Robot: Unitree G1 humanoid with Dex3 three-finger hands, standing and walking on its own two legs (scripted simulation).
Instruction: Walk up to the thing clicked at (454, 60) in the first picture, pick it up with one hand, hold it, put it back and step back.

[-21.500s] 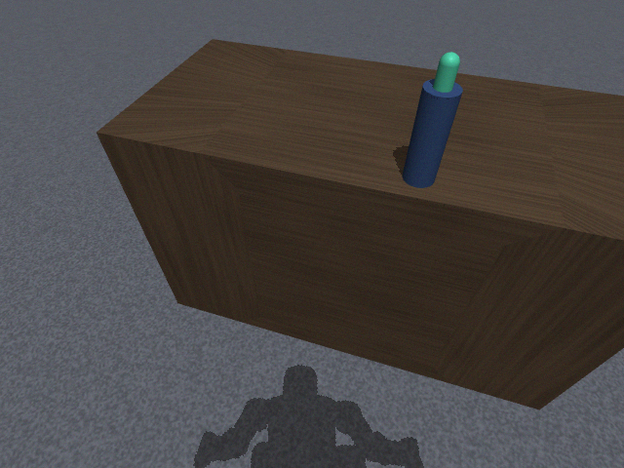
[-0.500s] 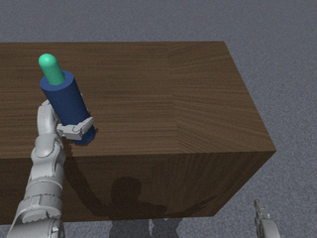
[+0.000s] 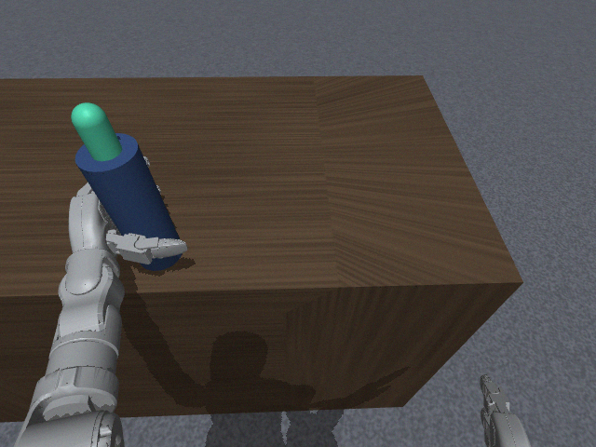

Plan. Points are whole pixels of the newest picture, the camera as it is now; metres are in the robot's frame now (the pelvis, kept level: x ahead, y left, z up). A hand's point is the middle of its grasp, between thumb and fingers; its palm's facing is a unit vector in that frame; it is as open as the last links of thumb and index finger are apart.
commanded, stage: withdraw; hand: left
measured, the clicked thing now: (130, 194) +0.41 +0.22 +0.14
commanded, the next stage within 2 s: rise in 0.44 s
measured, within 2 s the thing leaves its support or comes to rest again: neither
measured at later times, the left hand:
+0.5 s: hand (50, 150) +0.41 +0.28 +0.21, palm faces +0.30 -0.95 -0.03, open 17.2 cm
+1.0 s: hand out of the picture +0.34 +0.35 +0.21, palm faces +0.51 -0.80 -0.33, open 17.5 cm
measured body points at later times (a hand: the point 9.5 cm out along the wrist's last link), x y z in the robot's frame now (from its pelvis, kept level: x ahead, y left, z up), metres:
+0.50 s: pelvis +0.01 +0.00 +0.01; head +0.01 -0.01 +0.46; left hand +0.39 +0.33 +0.21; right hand +0.16 -0.27 -0.05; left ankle +0.01 +0.12 -0.70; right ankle +0.01 -0.13 -0.70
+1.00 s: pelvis +0.00 +0.00 +0.03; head +0.01 -0.01 +0.48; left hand +0.30 +0.39 +0.23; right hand +0.15 -0.24 -0.06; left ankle +0.01 +0.12 -0.70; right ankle +0.01 -0.13 -0.70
